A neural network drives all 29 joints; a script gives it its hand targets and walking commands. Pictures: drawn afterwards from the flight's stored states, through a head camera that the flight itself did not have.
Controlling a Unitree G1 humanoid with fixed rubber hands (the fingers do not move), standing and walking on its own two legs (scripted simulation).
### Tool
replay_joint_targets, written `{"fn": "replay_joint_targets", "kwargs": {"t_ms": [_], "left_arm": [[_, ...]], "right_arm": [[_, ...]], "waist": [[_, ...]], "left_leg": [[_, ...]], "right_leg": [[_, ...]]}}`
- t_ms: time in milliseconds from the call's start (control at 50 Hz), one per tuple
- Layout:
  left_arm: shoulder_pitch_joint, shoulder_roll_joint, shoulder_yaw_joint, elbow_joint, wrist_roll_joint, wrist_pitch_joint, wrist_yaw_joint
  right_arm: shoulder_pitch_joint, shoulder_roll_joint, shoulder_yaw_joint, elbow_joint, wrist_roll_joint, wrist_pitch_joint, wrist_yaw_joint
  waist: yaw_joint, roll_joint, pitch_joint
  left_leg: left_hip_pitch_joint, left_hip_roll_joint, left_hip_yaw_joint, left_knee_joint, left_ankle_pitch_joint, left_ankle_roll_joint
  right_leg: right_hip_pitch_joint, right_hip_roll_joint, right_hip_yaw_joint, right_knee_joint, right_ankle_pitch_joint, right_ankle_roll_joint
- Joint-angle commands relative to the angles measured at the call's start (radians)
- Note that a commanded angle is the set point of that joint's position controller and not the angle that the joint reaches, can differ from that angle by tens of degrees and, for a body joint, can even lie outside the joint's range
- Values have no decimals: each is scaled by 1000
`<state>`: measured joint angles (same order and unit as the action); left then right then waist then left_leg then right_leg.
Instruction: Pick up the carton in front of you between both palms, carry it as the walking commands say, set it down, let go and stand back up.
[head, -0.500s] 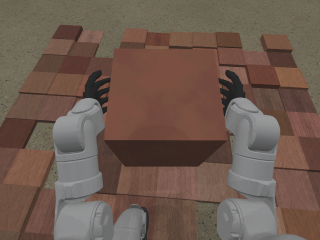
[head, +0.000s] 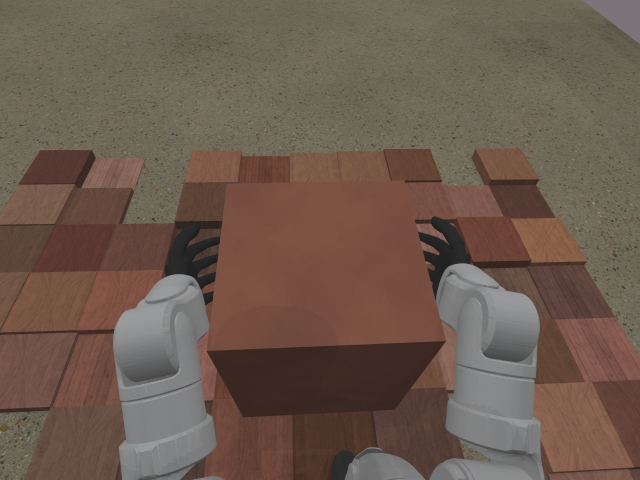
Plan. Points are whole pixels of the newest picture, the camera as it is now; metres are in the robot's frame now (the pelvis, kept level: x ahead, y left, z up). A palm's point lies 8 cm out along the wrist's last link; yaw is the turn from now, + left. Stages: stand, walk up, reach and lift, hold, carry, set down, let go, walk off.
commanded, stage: carry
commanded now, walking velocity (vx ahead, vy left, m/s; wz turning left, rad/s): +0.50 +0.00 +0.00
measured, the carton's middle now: (318, 307) +0.31 -0.01 +0.03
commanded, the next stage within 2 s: none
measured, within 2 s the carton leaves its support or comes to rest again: neither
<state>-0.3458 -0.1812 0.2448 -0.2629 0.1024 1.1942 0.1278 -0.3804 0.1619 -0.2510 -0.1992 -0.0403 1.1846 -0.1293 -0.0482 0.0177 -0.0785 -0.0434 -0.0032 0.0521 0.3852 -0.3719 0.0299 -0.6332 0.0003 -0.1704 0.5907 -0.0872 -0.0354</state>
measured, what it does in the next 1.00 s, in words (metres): walks ahead: right foot, then left foot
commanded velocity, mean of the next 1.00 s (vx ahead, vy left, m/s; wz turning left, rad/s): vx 0.50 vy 0.00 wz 0.00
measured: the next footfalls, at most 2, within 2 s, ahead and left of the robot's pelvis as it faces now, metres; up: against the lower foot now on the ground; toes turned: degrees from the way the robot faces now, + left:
right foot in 0.02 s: +0.20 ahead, -0.09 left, +0.03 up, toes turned -7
left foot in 0.46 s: +0.43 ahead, +0.12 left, +0.01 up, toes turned +10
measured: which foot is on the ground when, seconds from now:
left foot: down 0.00-0.04, up 0.06-0.44, down 0.46-0.94, up 0.96-1.00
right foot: up 0.00-0.00, down 0.02-0.46, up 0.48-0.88, down 0.90-1.00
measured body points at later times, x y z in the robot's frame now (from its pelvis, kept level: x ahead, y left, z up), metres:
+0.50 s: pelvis +0.31 +0.03 +0.00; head +0.26 +0.04 +0.45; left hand +0.61 +0.19 +0.11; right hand +0.62 -0.11 +0.12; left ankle +0.39 +0.11 -0.73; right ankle +0.18 -0.08 -0.69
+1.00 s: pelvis +0.62 +0.01 +0.01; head +0.68 +0.01 +0.45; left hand +0.97 +0.16 +0.08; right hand +0.98 -0.14 +0.08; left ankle +0.46 +0.12 -0.64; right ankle +0.70 -0.07 -0.72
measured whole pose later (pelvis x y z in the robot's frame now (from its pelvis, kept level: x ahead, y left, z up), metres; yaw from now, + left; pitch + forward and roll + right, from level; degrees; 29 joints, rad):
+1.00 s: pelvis +0.62 +0.01 +0.01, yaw +1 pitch +6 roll -1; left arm -0.49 -0.13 0.22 -0.09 0.07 1.09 0.15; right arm -0.49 0.05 -0.23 -0.09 0.01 1.11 -0.15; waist 0.01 0.03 0.03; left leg -0.34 0.02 0.01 1.08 -0.38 0.00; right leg -0.50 0.02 -0.14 0.54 -0.15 -0.08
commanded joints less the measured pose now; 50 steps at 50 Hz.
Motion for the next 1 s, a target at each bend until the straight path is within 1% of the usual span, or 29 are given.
{"fn": "replay_joint_targets", "kwargs": {"t_ms": [0, 20, 40, 60, 100, 140, 160, 200, 280, 360, 400, 420, 440, 460, 480, 500, 540, 580, 620, 680, 820, 840, 860, 880, 900, 920, 940, 960, 980], "left_arm": [[-440, -928, -810, -29, -304, -22, -149], [-403, -927, -813, -33, -306, -30, -158], [-367, -932, -828, -36, -319, -40, -162], [-323, -944, -844, -61, -342, -42, -167], [-330, -986, -891, -140, -390, -56, -179], [-353, -995, -935, -198, -431, -70, -191], [-341, -984, -944, -210, -438, -77, -195], [-313, -937, -946, -216, -438, -87, -204], [-288, -806, -903, -165, -408, -95, -201], [-393, -656, -815, -73, -362, -94, -159], [-472, -595, -764, 4, -336, -90, -125], [-500, -575, -734, 52, -321, -89, -105], [-530, -556, -706, 92, -307, -87, -84], [-560, -544, -676, 124, -302, -79, -63], [-589, -532, -647, 146, -299, -73, -45], [-634, -543, -625, 162, -302, -71, -29], [-684, -598, -566, 225, -280, -80, -13], [-736, -664, -557, 255, -274, -96, -17], [-802, -724, -570, 251, -279, -112, -26], [-837, -773, -599, 220, -297, -122, -36], [-745, -740, -638, 113, -288, -92, -56], [-737, -730, -641, 104, -285, -89, -60], [-736, -722, -646, 97, -282, -86, -64], [-726, -719, -650, 94, -283, -85, -70], [-731, -708, -662, 99, -276, -91, -71], [-684, -714, -668, 113, -281, -103, -72], [-685, -727, -676, 99, -294, -107, -75], [-708, -758, -703, 61, -326, -110, -81], [-752, -789, -737, 13, -358, -118, -85]], "right_arm": [[-427, 908, 799, -97, 297, -8, 185], [-437, 913, 819, -145, 299, -12, 185], [-407, 925, 827, -184, 296, -10, 188], [-367, 930, 834, -194, 295, -15, 190], [-285, 952, 830, -214, 272, -39, 189], [-222, 959, 825, -219, 249, -62, 184], [-192, 952, 826, -219, 239, -71, 180], [-156, 927, 828, -216, 220, -84, 171], [-188, 826, 827, -211, 206, -90, 152], [-328, 676, 771, -154, 208, -83, 121], [-394, 589, 714, -82, 196, -78, 95], [-417, 551, 681, -33, 187, -75, 80], [-424, 519, 646, 20, 182, -73, 66], [-453, 466, 604, 53, 175, -72, 50], [-499, 471, 588, 100, 178, -75, 33], [-538, 489, 575, 120, 185, -78, 25], [-650, 573, 574, 129, 216, -89, 23], [-769, 675, 604, 133, 264, -106, 36], [-850, 756, 630, 138, 300, -121, 52], [-883, 821, 671, 122, 344, -128, 67], [-762, 814, 710, 47, 343, -98, 85], [-754, 811, 715, 44, 339, -96, 88], [-757, 808, 722, 42, 336, -95, 90], [-755, 808, 734, 37, 333, -95, 91], [-760, 821, 748, 32, 336, -96, 93], [-770, 813, 753, -5, 335, -92, 96], [-790, 846, 775, -21, 348, -91, 100], [-803, 845, 778, -33, 353, -97, 100], [-801, 850, 765, -42, 347, -101, 99]], "waist": [[72, 140, -431], [102, -22, -508], [138, -263, -550], [133, -192, -548], [114, -34, -458], [96, -45, -412], [91, -61, -390], [91, -103, -358], [110, -174, -296], [118, -149, -208], [97, -113, -193], [69, -60, -207], [31, 11, -252], [15, 201, -319], [-7, 298, -297], [10, 220, -278], [17, 46, -285], [21, 41, -296], [15, 72, -303], [-7, 65, -320], [-50, 93, -306], [-40, 104, -299], [-11, 118, -322], [34, 108, -375], [71, -16, -464], [167, -235, -560], [161, -335, -569], [155, -173, -538], [155, -79, -501]], "left_leg": [[-80, 129, 63, 352, 1020, -10], [-318, 70, 43, 622, 668, -52], [-644, -92, 3, 940, -21, -101], [-721, -34, -89, 1057, -82, -56], [-731, 28, -100, 922, -25, -23], [-657, 56, -93, 738, 23, -24], [-604, 54, -67, 608, -4, -28], [-526, 32, -11, 408, -52, -34], [-418, 24, 65, 190, 251, -24], [-375, 41, 80, 77, 350, -21], [-280, 36, 113, 82, 351, -6], [-177, 16, 138, 77, 303, 2], [-16, 58, 81, 75, 231, 17], [154, 292, -318, 22, 129, 112], [207, 371, -548, -62, -20, 217], [152, 378, -556, -79, -18, 236], [59, 352, -448, -80, 71, 210], [-18, 315, -326, -108, 64, 183], [-23, 287, -249, -122, 111, 178], [75, 264, -179, -89, 333, 181], [310, 204, -79, 39, 665, 132], [249, 196, -44, 53, 722, 112], [191, 187, -13, 116, 786, 80], [98, 171, 32, 225, 779, 42], [-197, 111, 34, 423, 678, 3], [-510, 5, 54, 703, 332, -55], [-707, -60, -13, 897, -123, -61], [-750, -5, -94, 915, -111, -44], [-762, 28, -113, 841, -64, -27]], "right_leg": [[643, 38, -17, -167, 150, -48], [881, -193, 303, -172, 191, -139], [1073, -403, 667, -220, 332, -312], [1066, -375, 652, -187, 323, -310], [928, -324, 518, -200, 276, -217], [800, -297, 440, -267, 111, -164], [737, -290, 398, -300, 53, -153], [660, -284, 317, -324, 65, -160], [584, -233, 176, -330, 29, -113], [542, -212, 152, -296, -72, -85], [470, -194, 119, -195, -130, -72], [409, -161, 82, -95, -92, -52], [316, -108, 36, 105, -112, -29], [97, -16, 39, 385, -308, 11], [-126, 25, 98, 559, -435, 5], [-165, -29, 166, 624, -414, -15], [-149, -80, 195, 598, -316, -24], [-98, -106, 193, 506, -216, -7], [-86, -99, 167, 415, -176, 13], [-126, -95, 145, 261, -84, 28], [-123, -28, 71, -38, 59, 2], [-15, 9, 20, -103, 10, -12], [147, 21, 3, -159, 59, -28], [372, 22, -16, -209, 116, -41], [760, -42, 80, -118, 152, -106], [1039, -206, 403, -131, 205, -231], [1141, -321, 571, -143, 382, -287], [1098, -317, 530, -124, 414, -269], [1034, -297, 486, -131, 386, -227]]}}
